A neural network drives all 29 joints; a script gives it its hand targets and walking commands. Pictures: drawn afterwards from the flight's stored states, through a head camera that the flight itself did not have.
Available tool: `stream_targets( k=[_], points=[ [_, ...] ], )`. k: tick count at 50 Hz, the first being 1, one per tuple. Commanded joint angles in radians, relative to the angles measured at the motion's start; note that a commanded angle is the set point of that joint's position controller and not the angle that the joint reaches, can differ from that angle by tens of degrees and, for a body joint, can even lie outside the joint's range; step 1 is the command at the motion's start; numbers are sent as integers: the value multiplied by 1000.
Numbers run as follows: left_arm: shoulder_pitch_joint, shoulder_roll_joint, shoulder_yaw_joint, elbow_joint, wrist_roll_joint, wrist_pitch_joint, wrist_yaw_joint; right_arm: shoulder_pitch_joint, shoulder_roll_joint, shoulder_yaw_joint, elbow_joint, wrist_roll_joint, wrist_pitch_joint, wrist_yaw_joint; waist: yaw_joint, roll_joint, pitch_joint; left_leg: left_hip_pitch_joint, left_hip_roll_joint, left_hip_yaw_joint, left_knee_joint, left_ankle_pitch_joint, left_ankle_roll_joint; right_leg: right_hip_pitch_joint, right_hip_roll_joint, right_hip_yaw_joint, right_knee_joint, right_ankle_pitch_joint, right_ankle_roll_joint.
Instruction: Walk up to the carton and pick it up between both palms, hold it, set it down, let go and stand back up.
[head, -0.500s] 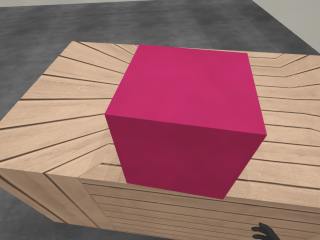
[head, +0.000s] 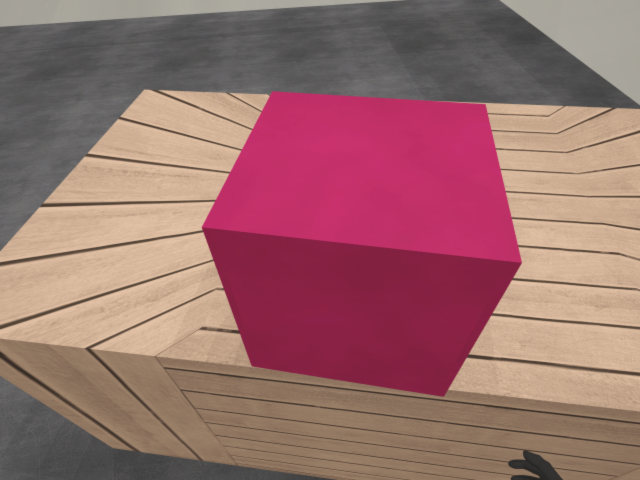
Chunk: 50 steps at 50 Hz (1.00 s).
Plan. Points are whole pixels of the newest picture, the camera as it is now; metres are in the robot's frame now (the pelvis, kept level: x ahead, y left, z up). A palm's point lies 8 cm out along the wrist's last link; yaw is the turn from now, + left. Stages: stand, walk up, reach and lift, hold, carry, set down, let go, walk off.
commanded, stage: walk up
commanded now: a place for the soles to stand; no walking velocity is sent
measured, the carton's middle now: (359, 245) +0.40 -0.04 +0.09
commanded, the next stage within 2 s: none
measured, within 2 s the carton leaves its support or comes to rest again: neither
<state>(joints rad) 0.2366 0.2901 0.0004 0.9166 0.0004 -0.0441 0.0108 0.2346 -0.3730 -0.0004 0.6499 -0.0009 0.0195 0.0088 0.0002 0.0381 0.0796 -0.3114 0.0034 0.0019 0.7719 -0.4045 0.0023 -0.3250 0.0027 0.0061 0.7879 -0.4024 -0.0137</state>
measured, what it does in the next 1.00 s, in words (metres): stands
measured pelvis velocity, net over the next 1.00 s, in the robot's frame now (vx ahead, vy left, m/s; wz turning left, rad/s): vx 0.00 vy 0.01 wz -0.03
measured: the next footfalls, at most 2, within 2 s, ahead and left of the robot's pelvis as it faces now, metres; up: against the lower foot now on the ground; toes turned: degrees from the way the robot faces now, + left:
none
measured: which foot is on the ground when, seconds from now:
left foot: down 0.00-1.00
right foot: down 0.00-1.00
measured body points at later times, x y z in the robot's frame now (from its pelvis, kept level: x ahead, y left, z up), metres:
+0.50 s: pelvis +0.00 +0.00 +0.00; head +0.01 -0.02 +0.45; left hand +0.08 +0.28 -0.12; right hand +0.13 -0.29 -0.10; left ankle +0.01 +0.13 -0.71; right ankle +0.02 -0.11 -0.71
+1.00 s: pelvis +0.00 +0.01 -0.01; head +0.00 +0.00 +0.44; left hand +0.07 +0.30 -0.12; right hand +0.12 -0.28 -0.10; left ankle +0.01 +0.13 -0.71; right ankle +0.01 -0.11 -0.71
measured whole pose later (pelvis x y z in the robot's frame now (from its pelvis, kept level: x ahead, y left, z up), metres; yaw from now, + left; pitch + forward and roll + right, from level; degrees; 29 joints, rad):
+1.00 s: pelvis +0.00 +0.01 -0.01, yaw -2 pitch -4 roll +0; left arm 0.25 0.31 0.00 0.91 0.00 -0.06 0.02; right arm 0.23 -0.40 0.00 0.65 0.00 0.01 0.01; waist 0.00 0.04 0.09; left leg -0.32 0.01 0.04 0.82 -0.41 0.01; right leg -0.34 0.01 0.02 0.83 -0.42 -0.02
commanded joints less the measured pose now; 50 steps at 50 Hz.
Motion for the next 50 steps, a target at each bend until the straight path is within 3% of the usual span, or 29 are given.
stream_targets(
  k=[1, 3, 4, 6, 7, 9, 11, 15, 17, 18, 20, 21, 22, 23, 24, 26, 29, 31, 33, 35, 37, 38, 39, 40, 41, 43, 46, 48, 50],
  points=[
    [-74, 324, 80, -114, 21, -41, 16, 22, -215, -117, 26, -30, -62, -6, -53, -93, -65, 167, 95, -130, -174, 114, 91, -195, -128, 283, -187, 274, -102],
    [-53, 276, 70, -112, 7, -35, 17, 12, -256, -118, 22, -25, -66, -5, -27, 38, -84, 129, 241, -281, -288, 171, 209, -151, 17, 68, 27, 152, -37],
    [-21, 282, 72, -99, 7, -32, 18, -25, -262, -118, 11, -19, -64, -6, -8, 31, -61, 68, 296, -303, -295, 226, 254, -99, 30, 9, 61, 59, -25],
    [64, 276, 76, -81, 7, -37, 16, -93, -260, -108, -10, -23, -57, -5, 44, 56, -63, -3, 262, -232, -235, 251, 219, 1, 13, 27, -82, 13, -42],
    [75, 307, 80, -76, 18, -46, 16, -100, -239, -103, -19, -22, -52, -4, 46, 10, -57, -49, 176, -154, -156, 210, 147, 41, -27, 131, -191, 140, -69],
    [76, 394, 106, -72, 28, -58, 15, -95, -190, -100, -30, -14, -36, -9, 19, -158, -19, -134, 18, -18, 72, -7, 37, 31, -212, 474, -326, 251, -189],
    [49, 417, 110, -79, 28, -54, 19, -64, -204, -103, -14, -16, -31, -13, 9, -151, -14, -139, 13, -38, 57, -207, 39, 24, -269, 549, -338, 251, -234],
    [-73, 332, 81, -114, 19, -43, 18, 18, -223, -117, 26, -27, -61, -7, -55, -118, -43, 150, 84, -113, -161, 116, 84, -194, -134, 311, -209, 300, -105],
    [-59, 286, 67, -119, 6, -36, 17, 22, -267, -122, 24, -25, -67, -7, -33, 30, -62, 145, 222, -276, -277, 167, 191, -190, 4, 97, 12, 187, -39],
    [-25, 287, 72, -105, 2, -31, 19, -3, -271, -118, 15, -21, -65, -6, -15, 35, -58, 79, 297, -307, -298, 227, 250, -124, 35, 16, 82, 59, -24],
    [50, 285, 77, -85, 6, -32, 17, -77, -271, -114, -6, -24, -59, -5, 29, 88, -41, 6, 311, -279, -274, 265, 257, -45, 22, 7, 0, -106, -33],
    [71, 297, 78, -75, 10, -42, 17, -99, -258, -107, -12, -23, -53, -4, 49, 76, -36, -38, 241, -203, -222, 227, 191, 19, 4, 45, -127, 8, -52],
    [90, 327, 87, -74, 21, -52, 17, -111, -235, -101, -26, -18, -48, -4, 46, 8, -30, -97, 149, -122, -107, 227, 122, 57, -50, 180, -222, 175, -84],
    [95, 379, 98, -69, 31, -63, 18, -103, -207, -101, -34, -11, -39, -6, 29, -118, -22, -144, 57, -39, 43, 130, 56, 58, -156, 408, -300, 250, -138],
    [85, 418, 110, -70, 27, -63, 19, -79, -202, -101, -29, -10, -31, -12, 16, -148, -7, -179, 17, -22, 102, -90, 31, 63, -250, 540, -330, 310, -209],
    [55, 425, 109, -80, 28, -58, 24, -62, -216, -106, -19, -13, -29, -13, 11, -165, 3, -170, 22, -55, 96, -242, 41, 34, -282, 576, -332, 321, -246],
    [-47, 368, 90, -104, 20, -46, 25, -11, -205, -113, 16, -20, -54, -7, -42, -124, 0, 59, 38, -52, -103, 76, 60, -138, -188, 400, -253, 341, -156],
    [-93, 310, 73, -125, 6, -41, 22, 47, -269, -129, 32, -25, -66, -12, -62, -21, -41, 207, 160, -211, -219, 222, 137, -255, -49, 179, -42, 323, -56],
    [-34, 294, 75, -108, 0, -27, 25, 1, -284, -121, 15, -20, -67, -8, -19, 52, -33, 71, 346, -353, -317, 290, 280, -154, 38, -3, 151, -124, -17],
    [34, 291, 80, -95, 4, -30, 18, -62, -284, -118, 0, -28, -62, -8, 16, 86, -5, 4, 348, -315, -314, 265, 280, -98, 11, 1, 69, -211, -29],
    [96, 312, 84, -68, 10, -52, 17, -123, -258, -105, -20, -21, -51, -7, 57, 51, -5, -79, 208, -168, -175, 275, 158, 48, -12, 73, -184, 114, -64],
    [119, 356, 99, -64, 19, -62, 23, -118, -223, -102, -33, -12, -47, -7, 49, -50, -29, -137, 116, -73, -12, 291, 88, 109, -94, 255, -239, 302, -104],
    [112, 412, 112, -63, 23, -70, 26, -102, -186, -96, -34, -6, -37, -11, 28, -139, -24, -180, 40, -7, 113, 110, 31, 95, -216, 488, -304, 375, -172],
    [95, 436, 114, -71, 26, -66, 26, -84, -210, -100, -32, -7, -26, -15, 21, -146, -23, -189, 21, -26, 134, -188, 35, 78, -279, 569, -331, 345, -230],
    [74, 438, 112, -79, 28, -64, 27, -78, -221, -105, -25, -9, -25, -14, 17, -142, -5, -173, 24, -48, 145, -264, 35, 42, -299, 590, -333, 336, -259],
    [32, 412, 104, -87, 26, -57, 29, -62, -212, -107, -14, -11, -30, -10, 3, -165, 12, -128, 27, -48, 71, -215, 42, -3, -260, 548, -323, 320, -231],
    [-68, 354, 83, -112, 13, -46, 29, 4, -222, -118, 28, -17, -55, -8, -50, -143, -17, 112, 66, -78, -124, 149, 74, -171, -152, 358, -203, 353, -132],
    [-68, 297, 69, -126, 1, -40, 26, 31, -281, -126, 30, -21, -65, -10, -45, 12, -56, 176, 204, -248, -245, 203, 167, -223, -13, 132, 28, 262, -49],
    [-7, 306, 77, -98, 2, -27, 27, -35, -293, -120, 15, -19, -63, -5, -3, 58, -10, 11, 364, -357, -337, 200, 289, -127, 36, -7, 164, -158, -24]
  ],
)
